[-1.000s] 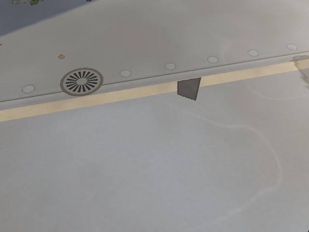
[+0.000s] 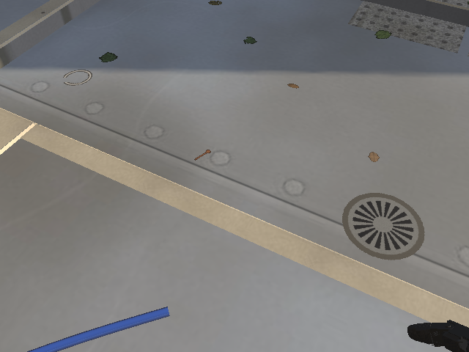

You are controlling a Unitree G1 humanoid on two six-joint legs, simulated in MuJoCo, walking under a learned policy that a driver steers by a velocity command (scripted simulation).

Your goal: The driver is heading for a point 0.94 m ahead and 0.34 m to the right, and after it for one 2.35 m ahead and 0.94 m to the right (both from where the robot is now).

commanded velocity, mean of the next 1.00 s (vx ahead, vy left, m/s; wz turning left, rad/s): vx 1.00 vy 0.00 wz -0.77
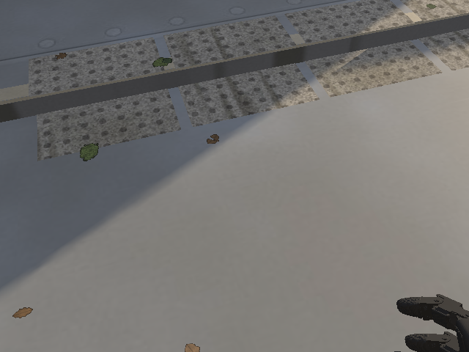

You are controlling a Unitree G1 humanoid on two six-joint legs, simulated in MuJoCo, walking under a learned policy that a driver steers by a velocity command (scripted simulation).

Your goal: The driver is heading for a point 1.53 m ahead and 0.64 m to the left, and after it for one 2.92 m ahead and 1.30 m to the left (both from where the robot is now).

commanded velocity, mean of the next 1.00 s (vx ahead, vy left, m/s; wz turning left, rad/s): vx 1.00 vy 0.00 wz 0.68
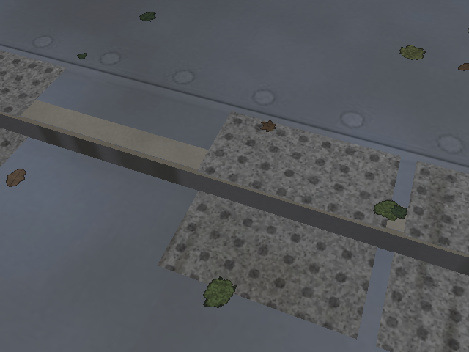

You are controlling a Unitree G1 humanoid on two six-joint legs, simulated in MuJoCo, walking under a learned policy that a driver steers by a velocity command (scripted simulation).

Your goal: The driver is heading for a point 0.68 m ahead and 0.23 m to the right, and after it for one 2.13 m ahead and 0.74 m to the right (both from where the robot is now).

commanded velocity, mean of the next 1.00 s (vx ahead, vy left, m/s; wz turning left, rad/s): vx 0.71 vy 0.00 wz -0.60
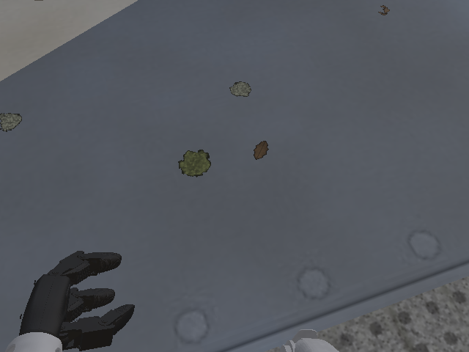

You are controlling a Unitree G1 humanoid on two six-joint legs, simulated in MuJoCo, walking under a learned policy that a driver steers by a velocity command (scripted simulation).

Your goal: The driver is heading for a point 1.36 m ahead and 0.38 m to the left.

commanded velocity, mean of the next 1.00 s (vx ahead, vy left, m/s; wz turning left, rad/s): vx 0.03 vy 0.00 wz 0.50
